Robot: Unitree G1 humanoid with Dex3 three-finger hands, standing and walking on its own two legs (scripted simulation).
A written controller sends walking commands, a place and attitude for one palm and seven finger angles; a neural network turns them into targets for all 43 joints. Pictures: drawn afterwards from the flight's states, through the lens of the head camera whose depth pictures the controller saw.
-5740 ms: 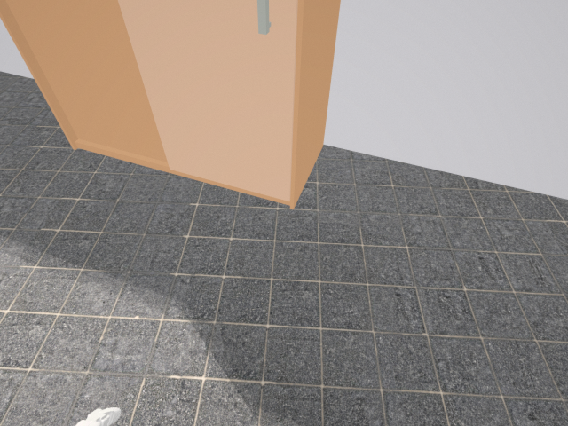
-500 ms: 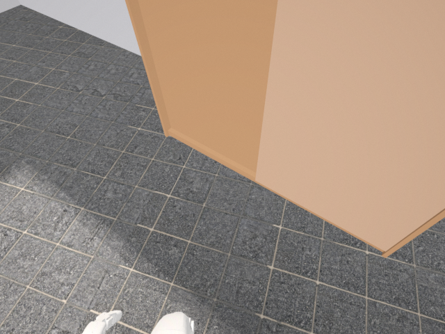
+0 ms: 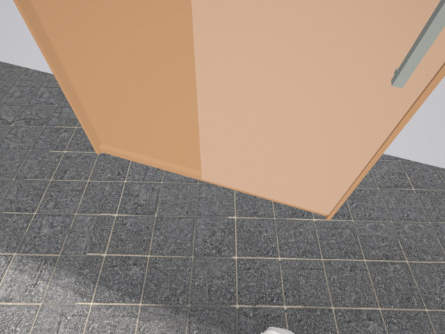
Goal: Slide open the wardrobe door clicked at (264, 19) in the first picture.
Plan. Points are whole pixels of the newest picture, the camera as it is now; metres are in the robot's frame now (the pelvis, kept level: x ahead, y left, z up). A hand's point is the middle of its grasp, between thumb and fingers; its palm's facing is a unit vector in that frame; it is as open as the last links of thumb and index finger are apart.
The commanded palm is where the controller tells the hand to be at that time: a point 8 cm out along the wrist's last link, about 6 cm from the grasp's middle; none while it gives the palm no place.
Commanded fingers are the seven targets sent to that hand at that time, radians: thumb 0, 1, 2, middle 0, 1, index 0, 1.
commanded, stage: turn to face it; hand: right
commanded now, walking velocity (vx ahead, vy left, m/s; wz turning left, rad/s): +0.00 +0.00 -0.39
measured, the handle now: (423, 37) +0.72 -0.40 +0.17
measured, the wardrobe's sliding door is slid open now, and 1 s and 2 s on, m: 0.00 0.00 0.00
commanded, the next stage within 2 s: take the last steps up to it in 0.38 s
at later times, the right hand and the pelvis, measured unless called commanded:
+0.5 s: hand out of the picture +0.04 -0.23 -0.15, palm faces +0.20 +0.95 -0.26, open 7.4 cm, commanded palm none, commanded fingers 0.00 -0.90 -0.90 0.20 0.30 0.20 0.30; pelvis -0.01 -0.01 +0.00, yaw -10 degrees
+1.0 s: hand out of the picture -0.13 -0.18 -0.17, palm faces +0.42 +0.89 -0.17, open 7.4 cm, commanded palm none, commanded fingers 0.00 -0.90 -0.90 0.20 0.30 0.20 0.30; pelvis +0.03 -0.06 +0.00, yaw -17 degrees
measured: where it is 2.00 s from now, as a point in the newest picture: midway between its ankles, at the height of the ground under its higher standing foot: (257, 300)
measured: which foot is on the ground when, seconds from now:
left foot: down 0.00-0.08, up 0.10-0.50, down 0.52-1.00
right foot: up 0.00-0.06, down 0.08-0.52, up 0.54-0.98, down 1.00-1.00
